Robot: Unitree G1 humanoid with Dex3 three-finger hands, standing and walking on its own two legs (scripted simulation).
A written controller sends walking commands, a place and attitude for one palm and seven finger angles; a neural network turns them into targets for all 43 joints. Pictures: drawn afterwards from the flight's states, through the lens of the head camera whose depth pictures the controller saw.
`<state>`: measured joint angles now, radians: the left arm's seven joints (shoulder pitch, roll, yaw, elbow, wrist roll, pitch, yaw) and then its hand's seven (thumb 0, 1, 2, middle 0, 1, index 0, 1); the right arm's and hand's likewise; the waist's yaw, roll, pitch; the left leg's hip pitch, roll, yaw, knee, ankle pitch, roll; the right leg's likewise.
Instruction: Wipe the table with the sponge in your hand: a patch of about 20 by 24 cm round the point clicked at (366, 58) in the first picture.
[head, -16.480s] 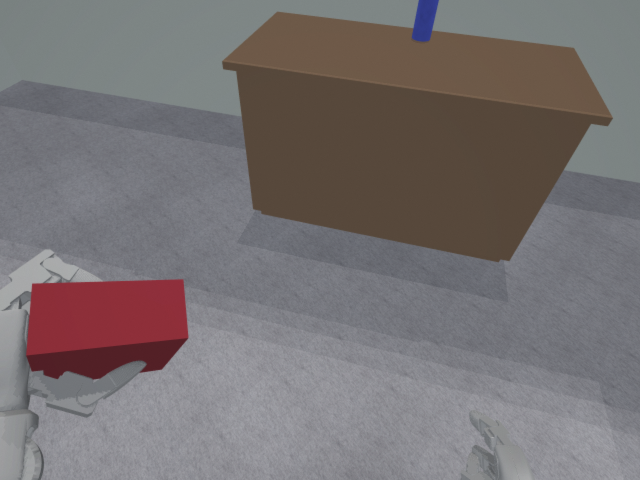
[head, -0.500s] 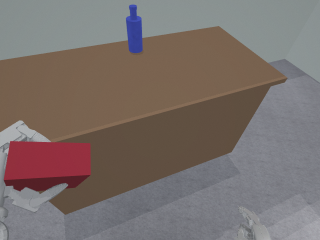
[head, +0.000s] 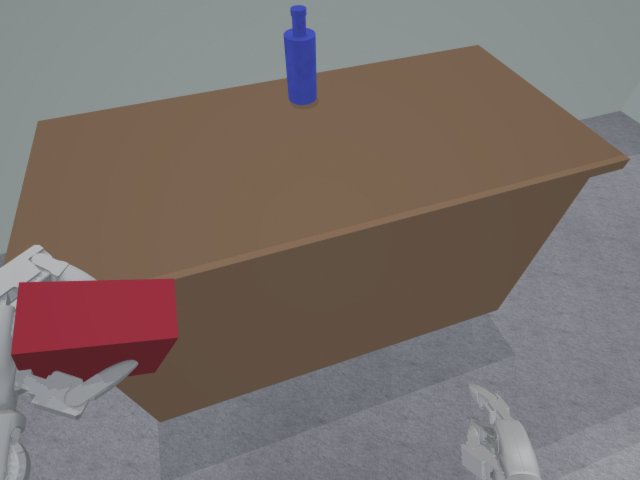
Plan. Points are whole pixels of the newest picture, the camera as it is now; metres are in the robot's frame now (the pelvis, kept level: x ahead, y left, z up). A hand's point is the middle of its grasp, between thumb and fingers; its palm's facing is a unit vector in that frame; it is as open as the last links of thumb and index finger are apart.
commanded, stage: shuffle to correct the standing spot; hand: left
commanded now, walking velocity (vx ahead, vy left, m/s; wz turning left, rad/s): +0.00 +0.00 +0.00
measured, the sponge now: (121, 333) +0.22 +0.21 +0.13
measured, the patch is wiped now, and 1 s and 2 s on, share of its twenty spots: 0.00 0.00 0.00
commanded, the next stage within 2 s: come to a stop and stand still in 1.12 s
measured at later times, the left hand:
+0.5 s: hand (120, 259) +0.29 +0.23 +0.16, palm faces +0.33 -0.87 -0.36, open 10.0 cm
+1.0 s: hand (217, 191) +0.40 +0.16 +0.15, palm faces +0.29 -0.86 -0.41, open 9.9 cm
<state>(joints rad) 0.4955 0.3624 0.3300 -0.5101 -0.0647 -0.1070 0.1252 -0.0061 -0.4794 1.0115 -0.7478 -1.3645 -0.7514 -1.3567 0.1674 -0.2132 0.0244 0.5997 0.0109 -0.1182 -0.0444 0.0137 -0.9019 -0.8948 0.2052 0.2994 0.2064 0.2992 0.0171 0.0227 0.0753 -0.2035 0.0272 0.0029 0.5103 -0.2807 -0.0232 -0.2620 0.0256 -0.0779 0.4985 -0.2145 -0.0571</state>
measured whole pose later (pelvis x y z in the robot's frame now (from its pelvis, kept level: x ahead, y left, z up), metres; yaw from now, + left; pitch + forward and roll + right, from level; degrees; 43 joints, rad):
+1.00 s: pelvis +0.16 -0.06 -0.02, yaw -4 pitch -1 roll +1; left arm 0.44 0.39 0.37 -0.59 -0.08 -0.08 0.12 -0.01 -0.48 1.01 -0.75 -1.36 -0.75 -1.36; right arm 0.12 -0.22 0.03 0.61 0.02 -0.05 -0.03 0.01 -0.90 -0.89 0.21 0.30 0.21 0.30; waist 0.01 -0.01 0.13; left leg -0.33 0.06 0.09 0.77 -0.43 0.01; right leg -0.41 -0.03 -0.09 0.66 -0.23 -0.05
